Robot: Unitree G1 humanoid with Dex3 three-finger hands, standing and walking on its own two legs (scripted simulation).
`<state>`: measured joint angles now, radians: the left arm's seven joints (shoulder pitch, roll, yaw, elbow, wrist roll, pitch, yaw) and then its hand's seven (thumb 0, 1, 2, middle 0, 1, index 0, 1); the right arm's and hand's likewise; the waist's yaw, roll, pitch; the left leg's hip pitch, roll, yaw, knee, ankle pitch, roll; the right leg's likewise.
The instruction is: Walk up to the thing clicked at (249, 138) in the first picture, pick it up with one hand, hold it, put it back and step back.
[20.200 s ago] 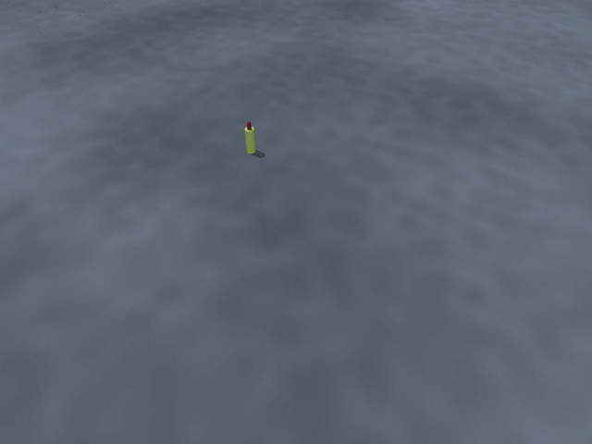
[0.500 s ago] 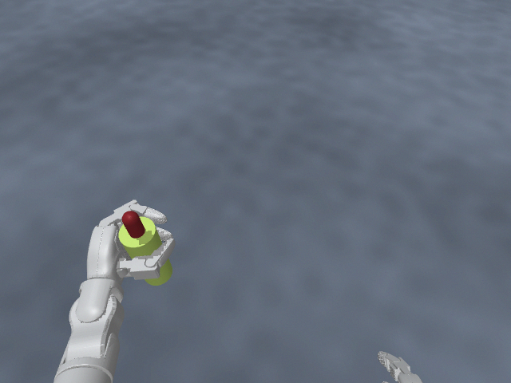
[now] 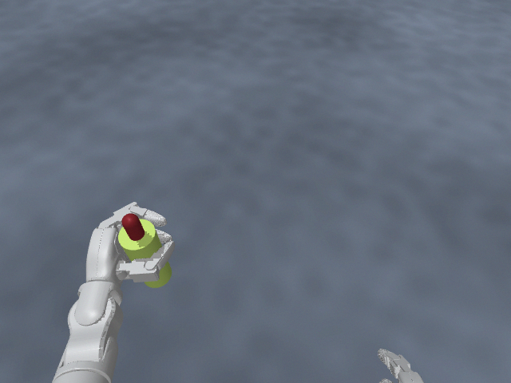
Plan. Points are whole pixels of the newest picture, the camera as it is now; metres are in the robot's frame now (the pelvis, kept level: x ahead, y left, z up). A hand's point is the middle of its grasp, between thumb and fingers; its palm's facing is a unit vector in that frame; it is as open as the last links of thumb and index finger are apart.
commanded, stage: hold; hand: left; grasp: from the side
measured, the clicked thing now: (145, 250) +0.33 +0.18 +0.02
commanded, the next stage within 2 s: crouch in 0.20 s
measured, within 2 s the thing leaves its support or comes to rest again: neither
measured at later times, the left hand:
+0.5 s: hand (153, 253) +0.32 +0.17 +0.02, palm faces +0.06 -1.00 -0.01, open 6.8 cm
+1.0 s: hand (171, 292) +0.35 +0.18 -0.21, palm faces +0.08 -1.00 -0.02, open 6.8 cm
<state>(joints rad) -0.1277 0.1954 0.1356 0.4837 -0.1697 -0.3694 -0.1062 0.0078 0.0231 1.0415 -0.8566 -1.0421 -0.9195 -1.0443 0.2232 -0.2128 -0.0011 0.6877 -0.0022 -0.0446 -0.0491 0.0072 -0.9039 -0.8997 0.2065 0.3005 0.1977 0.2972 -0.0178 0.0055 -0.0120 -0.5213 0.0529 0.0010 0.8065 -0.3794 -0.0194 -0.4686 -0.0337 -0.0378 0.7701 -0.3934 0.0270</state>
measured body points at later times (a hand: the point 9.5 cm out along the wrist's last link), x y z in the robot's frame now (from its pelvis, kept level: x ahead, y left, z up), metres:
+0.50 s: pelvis +0.00 +0.00 +0.00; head +0.05 +0.01 +0.44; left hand +0.31 +0.22 +0.02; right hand +0.12 -0.25 -0.11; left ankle +0.02 +0.13 -0.71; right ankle +0.00 -0.14 -0.71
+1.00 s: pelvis -0.04 +0.00 -0.17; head +0.12 +0.03 +0.25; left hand +0.34 +0.24 -0.20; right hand +0.08 -0.26 -0.30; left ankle +0.02 +0.13 -0.71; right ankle +0.00 -0.14 -0.71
